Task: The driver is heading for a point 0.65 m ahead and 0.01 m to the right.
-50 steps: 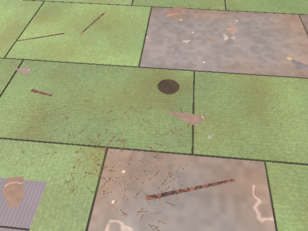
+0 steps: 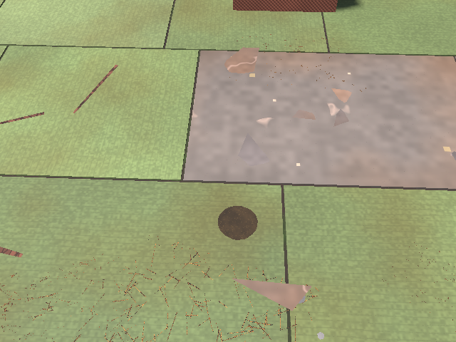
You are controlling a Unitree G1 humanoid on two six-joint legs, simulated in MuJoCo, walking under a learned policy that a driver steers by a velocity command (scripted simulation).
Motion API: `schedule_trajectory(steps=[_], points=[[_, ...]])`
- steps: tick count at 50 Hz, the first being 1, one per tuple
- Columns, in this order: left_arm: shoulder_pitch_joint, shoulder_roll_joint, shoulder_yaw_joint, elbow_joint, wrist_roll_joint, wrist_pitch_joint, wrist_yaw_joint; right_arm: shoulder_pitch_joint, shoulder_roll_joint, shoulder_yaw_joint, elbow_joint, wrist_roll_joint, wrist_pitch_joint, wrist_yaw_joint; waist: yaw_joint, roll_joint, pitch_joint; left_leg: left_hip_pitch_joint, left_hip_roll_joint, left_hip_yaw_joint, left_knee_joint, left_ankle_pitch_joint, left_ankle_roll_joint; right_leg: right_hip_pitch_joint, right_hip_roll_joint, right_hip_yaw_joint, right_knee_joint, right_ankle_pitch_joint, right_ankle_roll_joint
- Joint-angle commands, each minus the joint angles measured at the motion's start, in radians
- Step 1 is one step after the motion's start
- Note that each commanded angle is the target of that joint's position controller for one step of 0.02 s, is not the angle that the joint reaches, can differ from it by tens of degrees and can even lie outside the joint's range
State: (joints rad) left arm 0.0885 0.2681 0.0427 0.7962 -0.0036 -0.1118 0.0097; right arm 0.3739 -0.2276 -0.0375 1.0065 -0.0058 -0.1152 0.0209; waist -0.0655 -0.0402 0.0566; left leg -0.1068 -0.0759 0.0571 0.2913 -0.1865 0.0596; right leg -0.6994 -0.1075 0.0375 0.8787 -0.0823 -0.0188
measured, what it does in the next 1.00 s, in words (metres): walks ahead: right foot, then left foot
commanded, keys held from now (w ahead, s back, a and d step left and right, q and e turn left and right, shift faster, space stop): shift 1.00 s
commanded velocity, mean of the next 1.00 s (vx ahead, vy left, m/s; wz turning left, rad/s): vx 0.09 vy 0.00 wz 0.00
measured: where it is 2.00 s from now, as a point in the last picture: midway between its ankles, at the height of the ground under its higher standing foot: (258, 270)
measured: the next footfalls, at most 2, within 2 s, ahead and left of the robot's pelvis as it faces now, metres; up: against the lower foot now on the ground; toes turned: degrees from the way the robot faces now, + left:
right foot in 0.14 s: +0.31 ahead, -0.11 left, +0.00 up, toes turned +0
left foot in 0.48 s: +0.22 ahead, +0.12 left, +0.00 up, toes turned +0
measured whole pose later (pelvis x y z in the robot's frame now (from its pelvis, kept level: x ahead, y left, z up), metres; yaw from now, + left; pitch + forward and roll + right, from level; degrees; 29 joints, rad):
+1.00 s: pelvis +0.22 +0.00 -0.01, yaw +0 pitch -1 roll +0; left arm 0.16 0.21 0.05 1.01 0.00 0.00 0.03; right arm 0.26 -0.18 -0.02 1.09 0.00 -0.02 -0.04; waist -0.01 0.00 0.03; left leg -0.15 0.00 0.00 0.51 -0.35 0.00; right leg -0.30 0.02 0.00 0.51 -0.19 -0.02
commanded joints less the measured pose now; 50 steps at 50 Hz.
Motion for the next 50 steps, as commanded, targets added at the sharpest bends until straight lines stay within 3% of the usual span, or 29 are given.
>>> schedule_trajectory(steps=[1, 3, 5, 6, 7, 8, 9, 10, 11, 12, 13, 16, 19, 21, 23, 24, 25, 26, 28, 30, 32, 34, 40, 50], points=[[0.046, -0.002, -0.009, -0.019, 0.011, -0.003, -0.019, -0.072, -0.16, -0.021, -0.071, 0.016, -0.018, -0.026, 0.052, 0.088, -0.054, -0.181, 0.186, -0.037, -0.088, 0.574, 0.137, 0.313, 0.064, -0.053, -0.255, 0.298, 0.014], [0.007, 0.041, 0.0, -0.041, 0.009, 0.002, -0.026, -0.066, -0.174, -0.024, -0.056, 0.024, -0.005, -0.037, 0.053, 0.113, -0.058, -0.087, 0.229, -0.075, -0.058, 0.5, 0.113, 0.31, 0.066, -0.015, -0.342, 0.32, -0.002], [0.048, 0.089, 0.017, -0.029, 0.017, 0.002, -0.03, -0.083, -0.18, -0.03, -0.048, 0.02, 0.016, -0.043, 0.083, 0.11, -0.074, -0.005, 0.257, -0.098, 0.03, 0.474, 0.084, 0.334, 0.071, 0.006, -0.368, 0.274, -0.025], [0.118, 0.106, 0.028, -0.002, 0.023, 0.0, -0.031, -0.101, -0.177, -0.031, -0.05, 0.019, 0.028, -0.045, 0.12, 0.094, -0.096, 0.013, 0.242, -0.094, 0.12, 0.498, 0.064, 0.397, 0.087, -0.005, -0.389, 0.262, -0.037], [0.203, 0.135, 0.043, 0.032, 0.029, -0.004, -0.029, -0.088, -0.159, -0.026, -0.05, 0.013, 0.039, -0.044, 0.148, 0.05, -0.135, 0.014, 0.184, -0.072, 0.275, 0.469, 0.034, 0.495, 0.09, -0.018, -0.419, 0.377, -0.05], [0.231, 0.189, 0.049, 0.032, 0.042, -0.007, -0.027, 0.001, -0.121, -0.014, -0.052, -0.009, 0.044, -0.041, 0.111, -0.087, -0.223, -0.09, 0.089, -0.03, 0.513, 0.195, -0.01, 0.674, -0.036, 0.088, -0.362, 0.84, -0.101], [0.231, 0.154, 0.026, 0.032, 0.059, 0.001, -0.029, 0.213, 0.015, 0.027, 0.002, -0.001, 0.049, -0.027, 0.034, -0.303, -0.367, -0.296, 0.007, -0.063, 0.827, -0.438, -0.069, 0.896, -0.269, 0.377, -0.364, 1.03, -0.303], [0.228, 0.075, 0.007, 0.026, 0.04, 0.009, -0.04, 0.224, -0.055, 0.018, 0.024, 0.014, 0.056, -0.019, 0.051, -0.203, -0.424, -0.31, 0.03, -0.17, 0.915, -0.504, -0.076, 0.854, -0.257, 0.468, -0.421, 0.839, -0.317], [0.159, 0.068, 0.004, 0.014, 0.018, 0.016, -0.045, 0.123, -0.115, 0.001, 0.004, 0.024, 0.071, -0.019, 0.053, -0.09, -0.333, -0.355, 0.067, -0.173, 0.944, -0.473, -0.083, 0.753, -0.232, 0.417, -0.448, 0.606, -0.288], [0.094, 0.066, 0.0, 0.004, 0.012, 0.024, -0.043, 0.02, -0.13, -0.007, -0.016, 0.022, 0.087, -0.032, 0.054, 0.001, -0.255, -0.372, 0.095, -0.154, 0.917, -0.418, -0.091, 0.635, -0.2, 0.376, -0.494, 0.4, -0.256], [0.043, 0.065, -0.004, -0.003, 0.02, 0.029, -0.038, -0.04, -0.133, -0.015, -0.03, 0.016, 0.107, -0.045, 0.046, 0.017, -0.199, -0.355, 0.121, -0.152, 0.86, -0.366, -0.094, 0.521, -0.18, 0.341, -0.539, 0.245, -0.232], [0.005, 0.081, 0.004, 0.008, 0.045, 0.046, -0.022, -0.053, -0.09, -0.011, -0.025, 0.01, 0.138, -0.07, 0.02, -0.079, -0.163, -0.208, 0.119, -0.106, 0.616, -0.304, -0.097, 0.361, -0.084, 0.216, -0.613, 0.054, -0.182], [0.03, 0.085, 0.007, 0.025, 0.029, 0.056, -0.005, -0.064, -0.081, -0.012, -0.009, 0.008, 0.145, -0.076, 0.032, -0.079, -0.195, -0.134, 0.111, -0.092, 0.459, -0.21, -0.09, 0.365, -0.083, 0.207, -0.641, -0.135, -0.184], [0.01, 0.094, 0.01, 0.029, 0.013, 0.068, 0.005, -0.062, -0.078, -0.014, 0.005, 0.003, 0.147, -0.069, 0.016, -0.075, -0.168, -0.067, 0.098, -0.065, 0.339, -0.093, -0.071, 0.31, -0.066, 0.193, -0.662, -0.339, -0.156], [0.039, 0.069, 0.005, 0.049, 0.007, 0.077, 0.01, -0.066, -0.074, -0.013, 0.015, -0.017, 0.145, -0.061, 0.012, -0.059, -0.115, -0.017, 0.099, -0.056, 0.233, -0.034, -0.037, 0.25, -0.029, 0.167, -0.67, -0.499, -0.091], [0.06, 0.058, 0.003, 0.059, 0.009, 0.079, 0.01, -0.072, -0.09, -0.012, 0.009, -0.025, 0.142, -0.06, 0.021, -0.027, -0.078, -0.033, 0.147, -0.104, 0.167, -0.057, -0.01, 0.238, -0.004, 0.144, -0.644, -0.518, -0.052], [0.078, 0.067, 0.011, 0.055, 0.009, 0.082, 0.012, -0.086, -0.146, -0.024, 0.015, -0.012, 0.137, -0.061, 0.061, 0.063, -0.028, -0.151, 0.162, -0.125, 0.143, -0.208, 0.019, 0.279, 0.058, 0.072, -0.611, -0.455, -0.024], [0.065, 0.063, 0.012, 0.057, 0.012, 0.082, 0.017, -0.095, -0.125, -0.021, 0.022, -0.005, 0.124, -0.059, 0.058, 0.107, -0.011, -0.266, 0.164, -0.144, 0.085, -0.318, 0.022, 0.38, 0.083, 0.03, -0.549, -0.353, -0.01], [0.083, 0.032, 0.01, 0.07, 0.012, 0.082, 0.022, -0.141, -0.097, -0.012, 0.024, -0.009, 0.096, -0.059, 0.09, 0.167, -0.023, -0.342, 0.17, -0.155, 0.027, -0.318, -0.009, 0.513, 0.09, 0.008, -0.475, -0.191, -0.018], [0.109, 0.036, 0.014, 0.09, 0.02, 0.086, 0.022, -0.153, -0.089, -0.01, 0.023, -0.005, 0.079, -0.059, 0.096, 0.148, -0.023, -0.331, 0.163, -0.148, 0.034, -0.273, -0.029, 0.534, 0.088, 0.003, -0.461, -0.131, -0.029], [0.104, 0.043, 0.017, 0.101, 0.015, 0.087, 0.019, -0.116, -0.09, -0.01, 0.035, 0.002, 0.074, -0.061, 0.079, 0.088, -0.016, -0.287, 0.148, -0.13, 0.063, -0.206, -0.034, 0.503, 0.08, 0.013, -0.467, -0.128, -0.045], [0.093, 0.036, 0.016, 0.109, 0.012, 0.085, 0.016, -0.09, -0.092, -0.01, 0.044, 0.005, 0.072, -0.062, 0.066, 0.067, -0.026, -0.246, 0.144, -0.123, 0.087, -0.139, -0.028, 0.495, 0.08, 0.012, -0.46, -0.077, -0.045], [0.098, 0.036, 0.018, 0.139, 0.005, 0.09, 0.016, -0.052, -0.08, -0.005, 0.059, 0.006, 0.076, -0.06, 0.056, 0.041, -0.072, -0.189, 0.131, -0.103, 0.12, 0.001, -0.03, 0.541, 0.076, 0.009, -0.419, 0.097, -0.048], [0.087, 0.037, 0.021, 0.186, 0.0, 0.109, 0.027, -0.043, -0.055, -0.001, 0.07, 0.005, 0.088, -0.059, 0.059, 0.049, -0.053, -0.164, 0.118, -0.086, 0.115, 0.044, -0.033, 0.551, 0.073, 0.012, -0.408, 0.122, -0.044]])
